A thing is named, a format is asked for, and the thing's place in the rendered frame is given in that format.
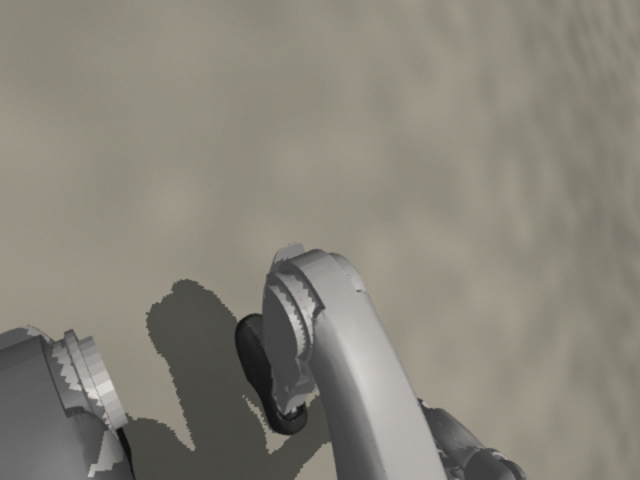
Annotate right robot hand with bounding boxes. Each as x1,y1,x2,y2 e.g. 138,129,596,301
417,398,485,480

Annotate right robot foot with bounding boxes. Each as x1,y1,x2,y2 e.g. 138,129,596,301
235,314,307,435

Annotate right robot arm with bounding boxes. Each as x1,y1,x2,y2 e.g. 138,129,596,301
464,448,530,480

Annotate left robot foot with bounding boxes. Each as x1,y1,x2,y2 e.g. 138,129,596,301
116,427,136,480

